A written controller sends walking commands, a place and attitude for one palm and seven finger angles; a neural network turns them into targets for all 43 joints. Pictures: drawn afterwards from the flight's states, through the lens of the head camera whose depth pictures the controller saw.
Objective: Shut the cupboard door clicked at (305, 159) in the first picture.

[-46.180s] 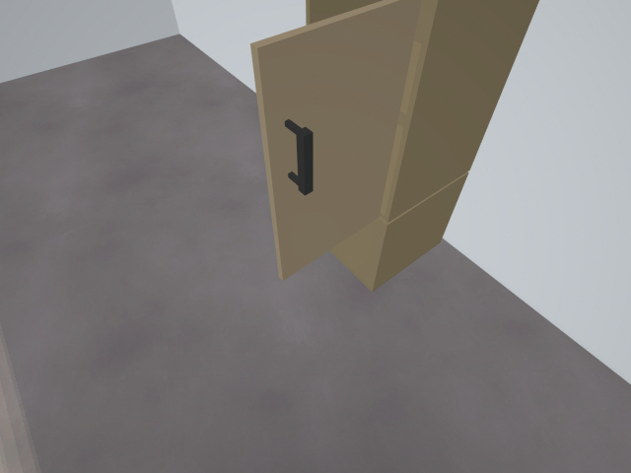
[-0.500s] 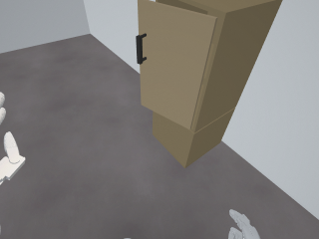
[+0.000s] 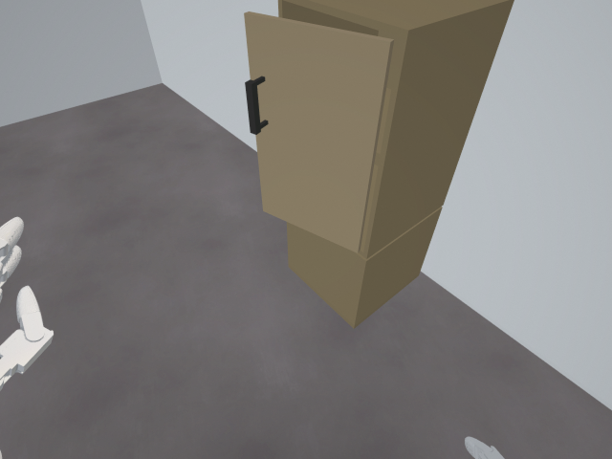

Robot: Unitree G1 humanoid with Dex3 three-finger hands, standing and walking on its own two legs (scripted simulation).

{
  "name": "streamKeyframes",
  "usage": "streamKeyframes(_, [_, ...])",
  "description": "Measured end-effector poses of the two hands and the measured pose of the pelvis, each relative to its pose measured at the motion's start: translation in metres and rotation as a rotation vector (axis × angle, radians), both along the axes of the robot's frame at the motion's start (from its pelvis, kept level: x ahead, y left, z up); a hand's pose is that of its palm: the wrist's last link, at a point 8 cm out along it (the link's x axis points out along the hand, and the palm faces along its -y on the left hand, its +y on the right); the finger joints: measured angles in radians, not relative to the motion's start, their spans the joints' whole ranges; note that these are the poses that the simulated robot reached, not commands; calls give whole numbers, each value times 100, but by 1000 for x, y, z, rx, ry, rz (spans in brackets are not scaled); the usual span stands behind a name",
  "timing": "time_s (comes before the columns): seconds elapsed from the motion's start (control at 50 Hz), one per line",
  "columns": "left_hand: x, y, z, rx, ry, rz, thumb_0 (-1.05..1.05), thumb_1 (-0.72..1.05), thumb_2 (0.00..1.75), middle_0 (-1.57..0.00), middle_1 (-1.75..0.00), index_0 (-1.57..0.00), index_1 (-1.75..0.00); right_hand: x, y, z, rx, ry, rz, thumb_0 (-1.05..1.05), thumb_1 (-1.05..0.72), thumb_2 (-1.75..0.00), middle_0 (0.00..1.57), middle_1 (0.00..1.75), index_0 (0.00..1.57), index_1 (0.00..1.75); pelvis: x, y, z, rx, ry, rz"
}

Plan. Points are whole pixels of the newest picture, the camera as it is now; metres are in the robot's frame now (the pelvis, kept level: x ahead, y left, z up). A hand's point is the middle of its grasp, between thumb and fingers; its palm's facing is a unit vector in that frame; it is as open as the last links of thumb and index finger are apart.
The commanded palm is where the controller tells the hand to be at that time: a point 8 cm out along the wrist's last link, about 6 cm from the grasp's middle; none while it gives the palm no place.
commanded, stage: let the arm hang, fingers relaxed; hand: left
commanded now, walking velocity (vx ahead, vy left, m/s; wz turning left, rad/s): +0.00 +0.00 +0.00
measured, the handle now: (258, 105) +0.91 +0.18 +0.05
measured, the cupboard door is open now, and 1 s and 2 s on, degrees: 17 17 17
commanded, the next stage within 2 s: look to check the result in 1.08 s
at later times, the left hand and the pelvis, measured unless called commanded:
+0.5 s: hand out of the picture -0.05 +0.19 -0.17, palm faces +0.03 -0.98 -0.20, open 7.2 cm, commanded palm none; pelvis +0.00 +0.01 +0.01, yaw +0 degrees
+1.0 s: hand out of the picture +0.02 +0.18 -0.17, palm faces +0.01 -0.98 -0.18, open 7.4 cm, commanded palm none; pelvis +0.01 +0.01 +0.01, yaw -1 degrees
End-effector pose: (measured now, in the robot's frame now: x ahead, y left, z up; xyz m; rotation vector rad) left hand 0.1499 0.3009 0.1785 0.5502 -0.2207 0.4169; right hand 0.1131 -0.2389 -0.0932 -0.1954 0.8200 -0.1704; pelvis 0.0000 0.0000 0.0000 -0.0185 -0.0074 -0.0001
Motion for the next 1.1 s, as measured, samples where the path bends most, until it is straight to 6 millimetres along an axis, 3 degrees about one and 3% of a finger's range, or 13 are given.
streamKeyframes(0.04, [14, 6, -42, -66, 170, 7, 1, 89, 90, -21, -30, -20, -30, 11, -1, -8, 12, 6, 58, 1, -90, -90, 20, 30, 20, 30, -2, 4, -4, 6, 1, 8])
streamKeyframes(0.08, [22, 6, -103, -173, 413, 28, 0, 90, 90, -20, -30, -20, -30, 19, -4, -16, 10, 21, 86, 1, -90, -90, 20, 30, 20, 30, -6, 7, -8, 13, 1, 11])
streamKeyframes(0.12, [13, -5, -167, -275, 669, 39, 0, 90, 90, -20, -30, -20, -30, 23, -7, -20, 6, 37, 90, 1, -90, -90, 21, 30, 20, 30, -10, 8, -9, 19, -3, 11])
streamKeyframes(0.2, [-40, -49, -267, -456, 1094, 24, 1, 91, 90, -20, -30, -19, -30, 11, -12, -18, -11, 109, 63, 1, -90, -90, 20, 30, 20, 30, -11, 5, -7, 19, -5, 11])
streamKeyframes(0.24, [-74, -73, -300, -545, 1255, 20, 1, 91, 90, -20, -30, -20, -30, -4, -13, -17, -27, 176, 46, 1, -90, -90, 20, 30, 20, 30, -10, 3, -5, 17, -7, 11])
streamKeyframes(0.28, [-102, -78, -316, -622, 1325, 95, 0, 97, 90, -20, -30, -20, -30, -23, -13, -17, -41, 259, 33, 1, -91, -90, 20, 30, 20, 30, -8, 1, -2, 12, -6, 15])
streamKeyframes(0.36, [-147, -70, -326, -660, 1455, 175, -1, 101, 90, -21, -30, -21, -30, -63, -9, -22, -45, 426, 7, 1, -91, -90, 20, 30, 20, 30, -6, 0, 3, 0, -5, 19])
streamKeyframes(0.44, [-185, -63, -321, -661, 1572, 238, -1, 98, 90, -20, -30, -20, -30, -95, 0, -29, -15, 535, -30, 1, -91, -90, 20, 30, 20, 30, -4, 3, 7, -3, -5, 13])
streamKeyframes(0.56, [-211, -55, -310, -639, 1661, 297, 0, 94, 90, -20, -30, -20, -30, -124, 17, -39, 44, 612, -71, 1, -91, -90, 20, 30, 20, 30, -1, 10, 9, 3, -8, 1])
streamKeyframes(0.66, [-205, -52, -307, -624, 1649, 298, 0, 92, 90, -20, -30, -20, -30, -131, 27, -44, 78, 622, -84, 1, -91, -90, 20, 30, 20, 30, 1, 13, 10, 10, -11, -7])
streamKeyframes(0.94, [-144, -67, -314, -626, 1512, 185, 0, 91, 90, -20, -30, -20, -30, -108, 30, -43, 84, 543, -91, 1, -91, -90, 20, 30, 20, 30, 8, 14, 10, 18, -17, -15])
streamKeyframes(1.1, [-137, -71, -314, -630, 1511, 176, 0, 91, 90, -20, -30, -20, -30, -103, 26, -41, 73, 536, -93, 1, -91, -90, 20, 30, 20, 30, 11, 13, 11, 18, -16, -17])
